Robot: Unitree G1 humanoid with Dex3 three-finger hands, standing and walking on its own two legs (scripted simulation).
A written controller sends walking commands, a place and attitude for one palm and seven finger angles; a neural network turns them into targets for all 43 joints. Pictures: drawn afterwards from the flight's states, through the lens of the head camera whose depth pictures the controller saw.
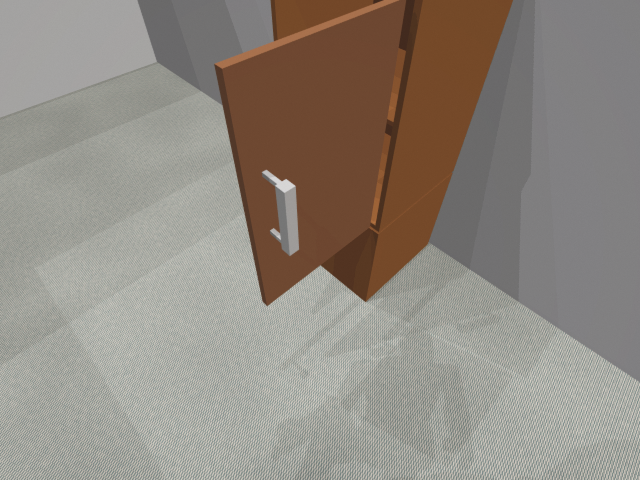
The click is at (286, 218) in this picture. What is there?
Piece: cupboard door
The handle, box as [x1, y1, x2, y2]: [262, 170, 298, 255]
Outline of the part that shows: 265,170 262,172 262,176 275,186 280,228 279,233 273,228 270,230 270,233 281,243 282,249 290,255 298,249 295,186 286,179 282,181 279,180 267,170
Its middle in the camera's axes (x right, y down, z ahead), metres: -0.08 -0.04 +0.71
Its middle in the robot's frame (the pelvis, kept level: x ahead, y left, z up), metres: +0.55 +0.11 -0.04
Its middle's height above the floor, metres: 0.74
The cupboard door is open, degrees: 89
